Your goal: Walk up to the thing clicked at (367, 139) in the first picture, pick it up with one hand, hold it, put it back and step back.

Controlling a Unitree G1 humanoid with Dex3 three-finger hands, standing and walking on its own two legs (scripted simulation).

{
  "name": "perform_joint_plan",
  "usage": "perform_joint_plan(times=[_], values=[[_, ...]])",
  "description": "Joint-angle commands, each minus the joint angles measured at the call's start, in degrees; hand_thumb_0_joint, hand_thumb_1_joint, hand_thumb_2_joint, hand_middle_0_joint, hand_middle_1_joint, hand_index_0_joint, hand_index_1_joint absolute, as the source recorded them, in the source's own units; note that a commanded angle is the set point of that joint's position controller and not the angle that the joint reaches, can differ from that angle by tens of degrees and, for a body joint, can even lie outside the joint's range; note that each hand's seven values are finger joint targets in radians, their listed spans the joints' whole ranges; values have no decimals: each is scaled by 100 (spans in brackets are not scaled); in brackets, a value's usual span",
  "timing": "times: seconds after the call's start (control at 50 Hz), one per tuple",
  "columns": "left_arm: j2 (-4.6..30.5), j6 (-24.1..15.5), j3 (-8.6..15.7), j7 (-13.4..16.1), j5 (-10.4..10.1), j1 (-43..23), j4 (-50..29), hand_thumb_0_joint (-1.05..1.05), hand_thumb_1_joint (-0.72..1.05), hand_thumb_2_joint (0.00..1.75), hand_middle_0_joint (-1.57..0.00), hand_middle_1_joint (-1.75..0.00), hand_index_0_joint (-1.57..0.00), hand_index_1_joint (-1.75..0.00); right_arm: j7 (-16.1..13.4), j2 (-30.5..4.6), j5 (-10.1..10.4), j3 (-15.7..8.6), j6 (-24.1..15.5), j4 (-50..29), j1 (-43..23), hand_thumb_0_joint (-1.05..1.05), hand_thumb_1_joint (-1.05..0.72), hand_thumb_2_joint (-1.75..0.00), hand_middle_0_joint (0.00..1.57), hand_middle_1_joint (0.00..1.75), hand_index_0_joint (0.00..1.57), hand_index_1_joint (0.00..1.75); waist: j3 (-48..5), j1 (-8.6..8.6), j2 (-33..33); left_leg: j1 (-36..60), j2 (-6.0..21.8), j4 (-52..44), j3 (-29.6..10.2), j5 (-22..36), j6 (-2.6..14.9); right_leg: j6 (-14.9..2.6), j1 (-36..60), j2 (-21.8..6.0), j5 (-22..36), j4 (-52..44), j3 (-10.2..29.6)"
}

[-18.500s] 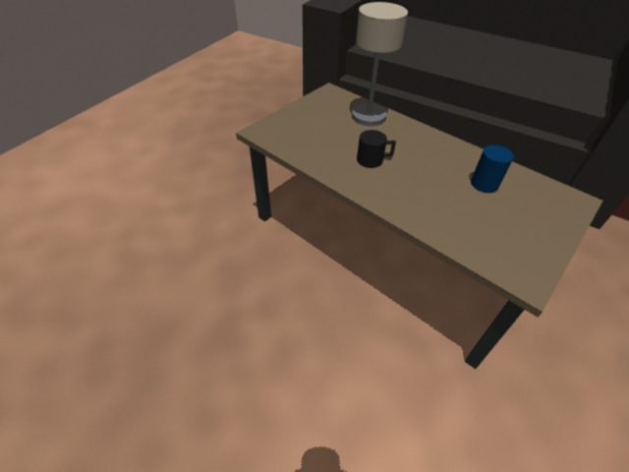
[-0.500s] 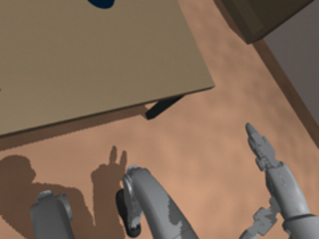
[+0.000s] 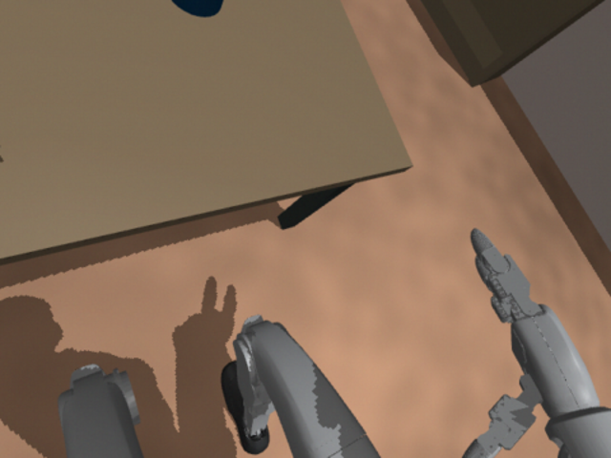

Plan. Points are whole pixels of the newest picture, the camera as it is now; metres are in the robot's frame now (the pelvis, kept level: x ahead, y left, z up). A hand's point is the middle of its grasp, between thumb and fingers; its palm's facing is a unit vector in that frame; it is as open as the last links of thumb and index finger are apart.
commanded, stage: close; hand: left
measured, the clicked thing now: out of the picture +0.62 +0.23 -0.06
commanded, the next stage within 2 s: settle in 0.22 s
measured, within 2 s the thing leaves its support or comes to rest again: leaves its support in 0.72 s
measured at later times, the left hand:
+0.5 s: hand out of the picture +0.58 +0.24 -0.05, palm faces +0.33 -0.94 -0.02, open 11.7 cm
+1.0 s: hand out of the picture +0.57 +0.20 +0.00, palm faces +0.25 -0.97 -0.02, open 11.9 cm
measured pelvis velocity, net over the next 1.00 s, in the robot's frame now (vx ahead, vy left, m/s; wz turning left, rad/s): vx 0.01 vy -0.01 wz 0.02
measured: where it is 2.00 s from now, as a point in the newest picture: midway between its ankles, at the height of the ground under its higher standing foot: (190, 450)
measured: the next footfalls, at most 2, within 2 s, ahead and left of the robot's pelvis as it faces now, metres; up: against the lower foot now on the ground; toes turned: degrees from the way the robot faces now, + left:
none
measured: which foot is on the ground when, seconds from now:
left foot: down 0.00-1.00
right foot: down 0.00-1.00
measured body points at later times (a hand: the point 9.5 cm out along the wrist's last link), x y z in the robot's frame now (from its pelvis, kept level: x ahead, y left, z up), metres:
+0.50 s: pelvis -0.01 +0.00 +0.00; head +0.23 +0.10 +0.36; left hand +0.56 +0.29 -0.05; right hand +0.19 -0.22 +0.15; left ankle +0.06 +0.12 -0.51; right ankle +0.07 -0.15 -0.51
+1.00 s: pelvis +0.01 -0.01 +0.04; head +0.21 +0.08 +0.43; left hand +0.55 +0.25 +0.00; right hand +0.21 -0.25 +0.15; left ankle +0.06 +0.12 -0.51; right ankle +0.07 -0.15 -0.51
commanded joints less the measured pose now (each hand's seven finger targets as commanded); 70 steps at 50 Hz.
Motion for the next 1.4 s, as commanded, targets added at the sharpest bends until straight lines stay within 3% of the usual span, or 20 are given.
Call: perform_joint_plan(times=[0.0,0.06,0.14,0.18,0.28,0.34,0.4,0.5,0.54,0.62,0.74,0.82,0.92,0.96,1.0,1.08,1.2,1.26,1.34,1.38], values=[[580,-336,-242,-115,242,-1786,-797,0,-52,33,-64,-56,-68,-54,-153,-1016,59,-941,-195,-978,446,0,54,-4,5,5,5,5,-3131,-123,3126,3997,24,-1224,-10,2096,-89,-463,937,233,1667,-796,-170],[770,-360,-129,-116,202,-1815,-801,0,-47,41,-71,-64,-75,-62,-158,-1044,103,-999,-201,-1005,349,0,54,-4,5,5,5,5,-3160,-117,3171,3941,18,-1204,10,1974,-66,-455,952,241,1617,-785,-143],[706,-359,-75,-118,160,-1718,-570,0,-38,51,-83,-76,-87,-73,-140,-1027,135,-959,-215,-950,424,0,53,-4,5,5,5,5,-2919,-160,3040,3789,25,-1240,-36,1869,-73,-451,819,235,1534,-745,-181],[559,-349,-225,-122,226,-1763,-549,0,-33,56,-88,-81,-92,-78,-123,-1017,141,-941,-233,-1088,426,0,54,-4,5,5,5,5,-2955,-248,3066,3831,35,-1227,-43,1886,-71,-459,782,244,1540,-744,-192],[511,-273,-301,-96,280,-1842,-697,0,-23,67,-100,-94,-104,-91,-120,-1122,145,-1051,-222,-1163,471,0,54,-4,5,5,5,5,-3068,-237,3176,4015,45,-1251,-58,1881,-105,-466,726,225,1506,-749,-189],[773,-247,-164,-75,228,-1968,-902,0,-12,80,-99,-101,-102,-100,-124,-1140,168,-1095,-203,-1150,504,0,53,-5,5,5,5,5,-3250,-179,3223,4021,29,-1225,-25,1928,-95,-455,892,232,1586,-749,-168],[563,-216,-254,-134,136,-2072,-1152,0,-8,87,-102,-106,-105,-105,-140,-1109,129,-1102,-198,-1259,582,0,53,-5,5,5,5,5,-3543,-198,3324,4210,13,-1173,52,2102,-74,-433,1149,240,1785,-843,-106],[807,-122,-198,-147,82,-2285,-1709,0,-6,91,-105,-109,-107,-109,-185,-1091,103,-1057,-135,-1107,543,0,53,-5,5,5,5,5,-3767,-5,3512,4493,18,-1321,91,2127,-90,-435,1370,229,1782,-962,-82],[691,-92,-237,-156,9,-2301,-1810,0,-7,94,-105,-112,-107,-111,-209,-1043,80,-1040,-99,-955,518,0,53,-5,5,5,5,5,-3794,10,3590,4589,16,-1378,98,2204,-98,-432,1505,222,1843,-1014,-73],[1084,-90,-37,-53,-53,-2554,-2246,0,-1,98,-107,-113,-108,-113,-285,-1062,37,-1011,-51,-745,271,0,54,-5,5,5,5,5,-4010,207,3781,4966,20,-1499,82,2470,-109,-434,1694,225,1950,-1058,-45],[863,-212,-150,-29,-212,-2576,-2265,0,6,104,-111,-118,-112,-119,-406,-844,-49,-742,-52,-206,18,0,54,-5,5,5,5,5,-3966,286,3570,4890,-20,-1547,160,2674,-27,-400,2170,239,2275,-1220,21],[661,-293,-159,37,-318,-2516,-2146,0,2,109,-112,-122,-113,-123,-469,-829,-53,-670,-56,-187,-241,0,54,-5,5,5,5,5,-3972,257,3257,4725,-30,-1639,172,2612,17,-383,2426,247,2345,-1359,44],[764,-388,-96,49,-270,-2505,-1754,0,-4,113,-115,-127,-117,-128,-522,-892,-43,-742,-25,-71,-273,0,54,-5,5,5,5,5,-3964,254,3054,4785,-42,-1739,166,2697,21,-394,2450,245,2376,-1440,27],[647,-390,-156,12,-290,-2439,-1494,0,-7,115,-118,-130,-119,-131,-513,-736,-16,-553,-13,12,-232,0,54,-5,5,5,5,5,-3843,272,2768,4563,-62,-1775,176,2673,63,-361,2639,246,2460,-1539,40],[638,-412,-121,-37,-322,-2422,-1383,0,-8,117,-119,-132,-121,-133,-531,-803,-6,-654,-23,-49,-264,0,53,-5,5,5,5,5,-3871,218,2676,4493,-65,-1810,203,2597,79,-347,2816,227,2463,-1609,74],[786,-415,-37,-75,-278,-2453,-1243,0,-13,115,-118,-131,-120,-132,-503,-682,-3,-535,-40,112,-248,0,53,-6,5,5,5,5,-3843,310,2623,4364,-86,-1848,230,2397,105,-323,2918,195,2330,-1721,187],[767,-454,-75,-93,-268,-2661,-1362,0,-14,116,-119,-133,-121,-134,-539,-789,-13,-669,-67,165,-324,0,53,-5,5,5,5,5,-3949,353,2769,4680,-86,-2019,228,2347,71,-356,2900,203,2245,-1837,135],[849,-493,-96,-77,-216,-2761,-1532,0,-12,117,-119,-133,-121,-134,-545,-806,-37,-647,-74,36,-460,0,53,-5,5,5,5,5,-4164,392,2904,5066,-58,-2109,195,2506,25,-392,2836,222,2246,-1841,53],[719,-497,-149,-89,-271,-2733,-1455,0,-11,119,-122,-135,-124,-136,-557,-755,-59,-621,-56,433,-320,0,53,-6,5,5,5,5,-3921,396,3060,5147,-66,-2162,217,2613,11,-395,2815,210,2315,-1897,51],[877,-522,-99,-78,-253,-2855,-1636,0,-12,119,-122,-135,-123,-136,-544,-693,-60,-555,-64,447,-370,0,53,-6,5,5,5,5,-3999,424,3069,5255,-63,-2179,200,2610,15,-393,2802,215,2266,-1937,51]])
